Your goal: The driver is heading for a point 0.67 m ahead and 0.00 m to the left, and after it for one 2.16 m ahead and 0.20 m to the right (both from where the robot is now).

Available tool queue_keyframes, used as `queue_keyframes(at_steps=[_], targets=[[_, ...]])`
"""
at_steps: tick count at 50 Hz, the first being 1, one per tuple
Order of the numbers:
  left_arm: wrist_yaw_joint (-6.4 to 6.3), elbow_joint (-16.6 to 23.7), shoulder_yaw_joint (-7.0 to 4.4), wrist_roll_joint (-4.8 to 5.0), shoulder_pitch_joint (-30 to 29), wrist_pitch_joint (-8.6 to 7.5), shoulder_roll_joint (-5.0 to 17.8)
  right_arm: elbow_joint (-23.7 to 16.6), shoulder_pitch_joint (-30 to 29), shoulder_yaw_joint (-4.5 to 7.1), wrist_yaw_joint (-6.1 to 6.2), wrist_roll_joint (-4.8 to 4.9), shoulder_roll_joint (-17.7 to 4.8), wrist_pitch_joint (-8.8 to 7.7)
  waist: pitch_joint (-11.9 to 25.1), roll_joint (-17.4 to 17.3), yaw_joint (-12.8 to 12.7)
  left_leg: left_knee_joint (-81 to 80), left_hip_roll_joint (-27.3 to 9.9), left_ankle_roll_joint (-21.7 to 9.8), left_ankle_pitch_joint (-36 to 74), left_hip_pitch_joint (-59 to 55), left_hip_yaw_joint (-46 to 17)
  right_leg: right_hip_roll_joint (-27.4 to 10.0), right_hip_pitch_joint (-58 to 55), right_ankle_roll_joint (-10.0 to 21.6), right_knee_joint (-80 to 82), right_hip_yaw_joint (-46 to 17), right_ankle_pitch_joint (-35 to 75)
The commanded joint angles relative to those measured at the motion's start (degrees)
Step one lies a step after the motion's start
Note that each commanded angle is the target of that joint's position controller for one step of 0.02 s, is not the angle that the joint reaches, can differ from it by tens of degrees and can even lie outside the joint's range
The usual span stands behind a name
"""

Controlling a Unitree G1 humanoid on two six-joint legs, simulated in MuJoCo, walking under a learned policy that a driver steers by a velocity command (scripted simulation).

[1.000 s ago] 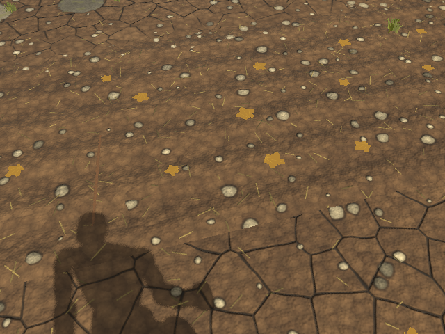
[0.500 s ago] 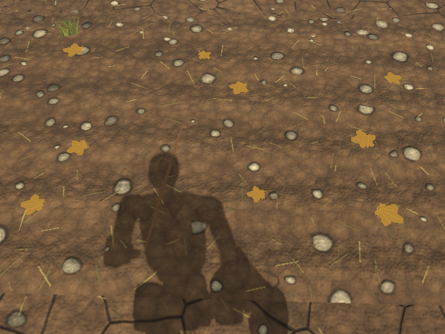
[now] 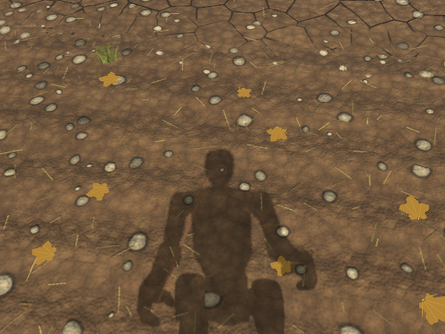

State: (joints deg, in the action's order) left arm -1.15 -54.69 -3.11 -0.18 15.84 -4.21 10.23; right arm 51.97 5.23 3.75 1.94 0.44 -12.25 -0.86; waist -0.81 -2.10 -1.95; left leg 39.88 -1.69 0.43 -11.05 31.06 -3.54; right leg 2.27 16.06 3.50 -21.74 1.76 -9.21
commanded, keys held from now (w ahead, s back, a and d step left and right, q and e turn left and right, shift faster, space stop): no key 0.46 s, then w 0.54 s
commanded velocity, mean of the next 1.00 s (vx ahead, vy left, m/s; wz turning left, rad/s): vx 0.20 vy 0.00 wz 0.02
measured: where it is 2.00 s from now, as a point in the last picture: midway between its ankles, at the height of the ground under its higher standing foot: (239, 231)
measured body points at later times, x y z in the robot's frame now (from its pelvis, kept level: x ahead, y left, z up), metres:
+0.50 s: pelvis +0.07 +0.03 -0.01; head +0.09 +0.04 +0.44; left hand +0.13 +0.29 -0.16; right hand +0.18 -0.21 -0.15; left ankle +0.09 +0.14 -0.74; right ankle +0.02 -0.08 -0.74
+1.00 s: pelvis +0.19 +0.02 +0.00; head +0.22 +0.00 +0.45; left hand +0.09 +0.26 -0.14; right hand +0.40 -0.22 -0.12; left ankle +0.36 +0.17 -0.70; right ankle +0.05 -0.08 -0.74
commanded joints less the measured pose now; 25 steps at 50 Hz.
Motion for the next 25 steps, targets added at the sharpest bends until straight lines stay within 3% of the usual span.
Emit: queue_keyframes(at_steps=[1, 4, 5, 6, 7, 8, 9, 14, 20, 23, 25], targets=[[-0.76, 2.3, -1.8, 0.3, -2.9, -0.16, 9.2, -1.2, 0.9, 0.64, 0.11, 0.12, -3.2, 0.21, 9.2, 8.1, 2.1, -6.0, 0.4, 0.2, 3.6, -10.5, 1.3, -14.0, -4.8, 7.4, 4.6, -7.8, 28.7], [-0.68, 0.5, -1.36, 0.94, -2.2, 0.52, 7.7, 0.1, 1.1, 0.82, 0.09, -0.52, -3.5, -0.17, 6.3, 6.9, 3.0, -17.3, 0.3, -2.1, 10.2, -16.4, 1.8, -11.7, -4.4, 4.7, 2.6, -7.9, 17.1], [-0.54, 0.0, -1.21, 0.59, -1.1, 0.51, 7.2, 0.7, 2.1, 1.14, 0.25, -1.01, -4.9, -0.3, 6.7, 5.3, 2.5, -17.5, -2.1, -3.1, 16.7, -20.2, -0.4, -10.2, -3.4, 3.0, 1.0, -7.7, 13.2], [-0.29, -0.5, -1.24, -0.16, 1.8, 0.36, 6.4, 1.0, 2.5, 1.63, 0.47, -0.97, -7.4, -0.17, 7.7, 1.4, 0.0, -14.6, -4.7, -5.0, 25.1, -25.0, -2.3, -6.7, -0.5, 1.3, -1.0, -5.6, 7.0], [-0.2, -1.5, -1.09, -0.01, 4.4, 0.42, 5.0, 1.8, 1.6, 1.7, 0.5, -0.29, -6.9, 0.26, 7.9, -3.0, -1.7, -13.1, -4.7, -7.0, 22.2, -26.4, -2.5, -4.5, 1.2, -0.2, 0.1, -3.8, 1.4], [-0.33, -1.6, -1.0, 0.1, 1.9, 0.77, 5.5, 1.8, 0.4, 1.42, 0.28, 0.3, -4.6, 0.51, 5.9, -2.9, -0.3, -13.9, -3.7, -6.8, 15.9, -23.6, -2.5, -3.6, 0.5, -1.2, -0.2, -2.2, -1.2], [-0.55, -1.2, -1.1, 0.35, -0.8, 1.32, 6.0, 2.0, -0.1, 1.15, 0.18, 0.24, -3.7, 0.53, 4.3, -2.4, 0.4, -14.8, -3.1, -6.2, 13.6, -21.6, -2.6, -3.4, 0.2, -1.8, -1.0, -1.6, -1.8], [-0.99, -2.0, -1.31, 0.24, -2.8, 2.72, 6.8, 3.9, -0.5, 1.1, -0.19, -0.09, -4.4, -0.61, 4.8, -0.7, 0.5, -12.9, -2.3, -5.8, 22.6, -22.3, -1.8, -4.4, -3.7, -1.8, -3.1, -2.3, 6.0], [-0.77, -3.8, -1.36, 0.56, -4.2, 3.54, 6.8, 5.6, -0.9, 0.98, -0.07, 0.03, -5.1, -0.23, 5.3, 1.4, 0.8, -12.0, -2.3, -6.2, 25.1, -24.0, -1.6, -4.7, -5.8, -2.2, -3.8, -2.3, 8.2], [-0.81, -4.6, -1.29, 0.52, -4.6, 3.88, 6.9, 6.1, -1.3, 0.89, -0.02, 0.05, -5.2, 0.07, 4.8, 1.8, 0.7, -12.3, -2.0, -6.1, 23.3, -23.9, -1.3, -4.7, -6.1, -2.4, -3.7, -2.3, 7.3], [-0.78, -6.0, -1.22, 0.75, -3.1, 4.11, 6.4, 7.3, 0.3, 0.98, -0.03, 0.4, -5.1, 0.39, 4.6, 1.3, 0.7, -13.1, -0.7, -6.2, 8.2, -23.5, -0.4, -3.2, -5.5, -2.0, -3.9, -0.7, -4.3]])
